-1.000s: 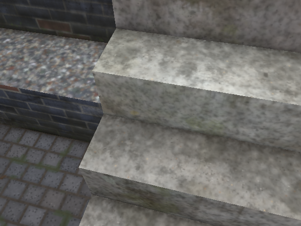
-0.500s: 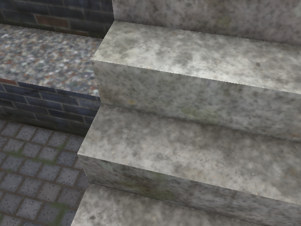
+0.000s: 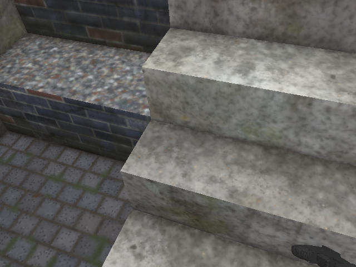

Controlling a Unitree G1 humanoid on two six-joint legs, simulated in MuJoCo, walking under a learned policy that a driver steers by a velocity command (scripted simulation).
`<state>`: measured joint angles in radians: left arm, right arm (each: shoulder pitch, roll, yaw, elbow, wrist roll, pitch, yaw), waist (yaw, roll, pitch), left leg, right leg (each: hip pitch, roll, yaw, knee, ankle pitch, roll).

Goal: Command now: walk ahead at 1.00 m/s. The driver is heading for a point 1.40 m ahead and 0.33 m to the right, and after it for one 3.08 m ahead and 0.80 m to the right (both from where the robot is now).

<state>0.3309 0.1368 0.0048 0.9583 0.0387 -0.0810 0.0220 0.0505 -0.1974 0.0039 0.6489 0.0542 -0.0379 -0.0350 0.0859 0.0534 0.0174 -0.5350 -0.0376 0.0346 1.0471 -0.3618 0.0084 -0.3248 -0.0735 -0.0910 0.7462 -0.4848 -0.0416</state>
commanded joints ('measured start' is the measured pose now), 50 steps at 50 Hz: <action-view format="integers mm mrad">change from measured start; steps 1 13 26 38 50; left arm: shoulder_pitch -165 -331 -450 -181 -482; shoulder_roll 104 -60 -61 183 72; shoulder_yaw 30 -28 -60 42 -8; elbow -147 -438 -465 -281 -397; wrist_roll -32 -69 -71 20 15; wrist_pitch -40 54 58 75 46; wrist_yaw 20 43 16 12 53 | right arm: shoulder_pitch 165 304 348 231 545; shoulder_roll -107 19 -70 -62 -168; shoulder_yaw -52 -35 -7 -71 -70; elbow -51 189 285 245 123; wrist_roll -24 -81 -58 40 -12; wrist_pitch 11 56 -27 50 130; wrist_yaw -4 39 -32 14 -22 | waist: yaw -117 -135 -130 -21 -327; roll -69 32 -37 -246 -155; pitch -5 -2 234 -343 -89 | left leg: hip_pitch -180 470 377 84 186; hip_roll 5 198 413 -59 -30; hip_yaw -213 234 -163 -284 62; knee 697 -842 -866 467 411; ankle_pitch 102 904 -3 -193 279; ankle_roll -54 144 171 -91 -40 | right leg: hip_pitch -125 -525 -1227 -51 -550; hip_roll -259 -68 -16 -287 -208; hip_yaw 332 12 274 674 70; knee -121 780 1650 -98 117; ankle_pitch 80 -149 95 470 -351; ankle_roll -163 -50 70 -300 -12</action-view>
